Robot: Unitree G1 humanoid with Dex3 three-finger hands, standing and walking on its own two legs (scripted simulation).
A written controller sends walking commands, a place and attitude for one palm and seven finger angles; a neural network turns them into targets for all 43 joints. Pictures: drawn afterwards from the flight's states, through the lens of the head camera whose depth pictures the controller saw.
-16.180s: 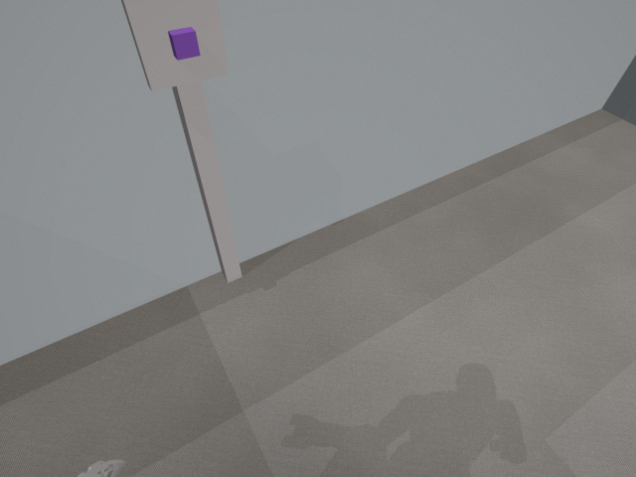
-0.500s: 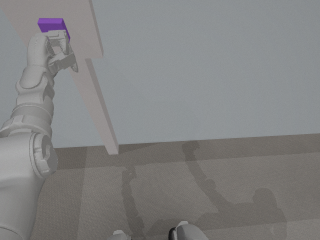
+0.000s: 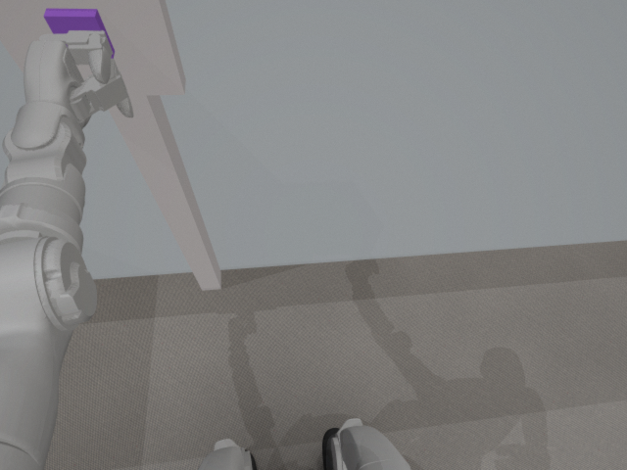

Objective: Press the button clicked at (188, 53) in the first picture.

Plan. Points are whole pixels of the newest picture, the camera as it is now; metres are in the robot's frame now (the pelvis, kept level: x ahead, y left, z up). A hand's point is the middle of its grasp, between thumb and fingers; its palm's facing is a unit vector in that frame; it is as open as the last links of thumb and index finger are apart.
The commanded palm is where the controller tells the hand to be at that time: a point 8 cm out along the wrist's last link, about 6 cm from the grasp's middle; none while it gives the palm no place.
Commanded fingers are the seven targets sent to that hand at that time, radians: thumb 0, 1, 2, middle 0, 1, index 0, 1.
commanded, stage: pull the fist back off the button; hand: left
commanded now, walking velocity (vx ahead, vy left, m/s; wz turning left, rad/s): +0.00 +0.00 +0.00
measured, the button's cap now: (83, 29) +0.60 +0.18 +0.17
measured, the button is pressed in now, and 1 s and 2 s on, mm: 10 0 0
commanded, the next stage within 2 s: draw the hand back to the body in 0.96 s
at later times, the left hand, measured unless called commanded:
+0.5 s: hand (124, 103) +0.52 +0.14 +0.14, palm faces -0.04 -1.00 -0.01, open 3.2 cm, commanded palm +0.48 +0.20 +0.14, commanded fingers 0.00 0.90 0.90 -1.30 -1.50 -1.30 -1.50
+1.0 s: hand (108, 155) +0.45 +0.16 +0.14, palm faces -0.04 -1.00 -0.01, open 3.1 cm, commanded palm +0.43 +0.21 +0.14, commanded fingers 0.00 0.90 0.90 -1.30 -1.50 -1.30 -1.50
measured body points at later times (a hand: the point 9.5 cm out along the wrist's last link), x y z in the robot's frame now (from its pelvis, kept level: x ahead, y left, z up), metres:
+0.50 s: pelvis +0.02 +0.00 +0.01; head +0.10 -0.01 +0.45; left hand +0.51 +0.20 +0.14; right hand +0.04 -0.27 -0.11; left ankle +0.02 +0.11 -0.70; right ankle +0.03 -0.13 -0.70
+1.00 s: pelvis +0.03 -0.01 +0.02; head +0.06 -0.01 +0.47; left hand +0.44 +0.21 +0.14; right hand +0.15 -0.26 -0.09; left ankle +0.02 +0.11 -0.70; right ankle +0.03 -0.13 -0.70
